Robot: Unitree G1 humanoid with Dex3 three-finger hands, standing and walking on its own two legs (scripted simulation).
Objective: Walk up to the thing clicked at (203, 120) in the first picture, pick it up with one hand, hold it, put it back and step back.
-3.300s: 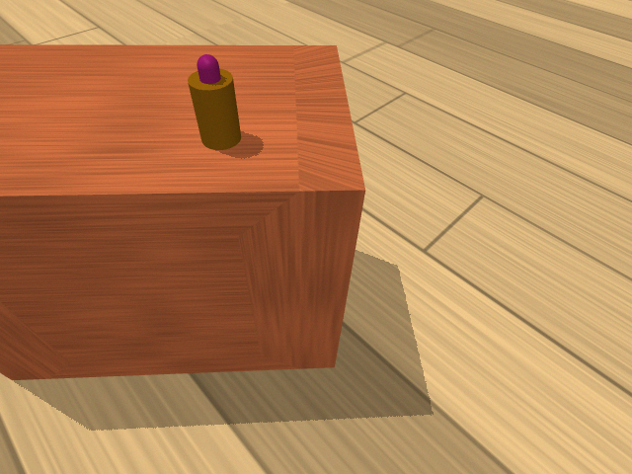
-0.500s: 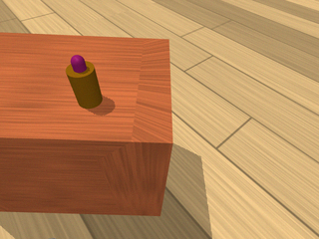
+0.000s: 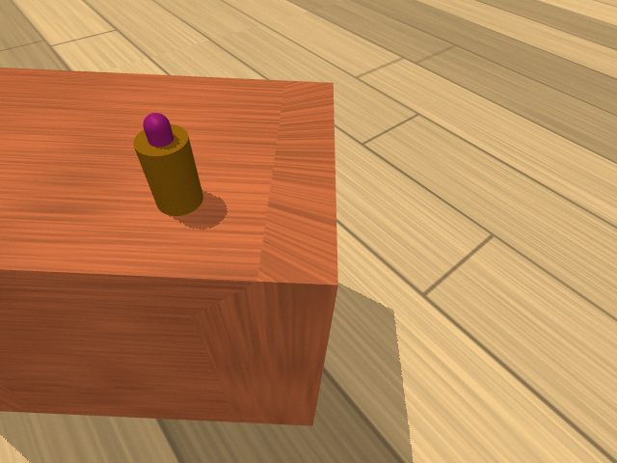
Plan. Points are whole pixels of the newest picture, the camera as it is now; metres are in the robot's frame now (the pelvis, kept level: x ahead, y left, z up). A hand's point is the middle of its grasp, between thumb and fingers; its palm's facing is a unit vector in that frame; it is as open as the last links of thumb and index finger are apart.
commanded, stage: stand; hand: left
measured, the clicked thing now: (168, 161) +0.50 +0.22 +0.10
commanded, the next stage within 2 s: none
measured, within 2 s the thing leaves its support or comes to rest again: neither
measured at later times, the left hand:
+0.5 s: hand out of the picture +0.10 +0.24 -0.16, palm faces -0.05 -0.94 -0.33, open 7.4 cm
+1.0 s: hand out of the picture +0.09 +0.24 -0.16, palm faces -0.04 -0.94 -0.34, open 7.4 cm
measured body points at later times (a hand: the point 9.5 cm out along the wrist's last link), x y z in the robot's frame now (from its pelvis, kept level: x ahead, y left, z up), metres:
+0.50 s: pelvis +0.02 -0.01 +0.00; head +0.04 +0.00 +0.45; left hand +0.10 +0.29 -0.13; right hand +0.09 -0.31 -0.13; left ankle +0.04 +0.13 -0.75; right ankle -0.02 -0.14 -0.75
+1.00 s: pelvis +0.02 -0.01 +0.00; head +0.04 -0.01 +0.45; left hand +0.10 +0.29 -0.13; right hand +0.10 -0.31 -0.13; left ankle +0.04 +0.13 -0.75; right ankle -0.02 -0.14 -0.75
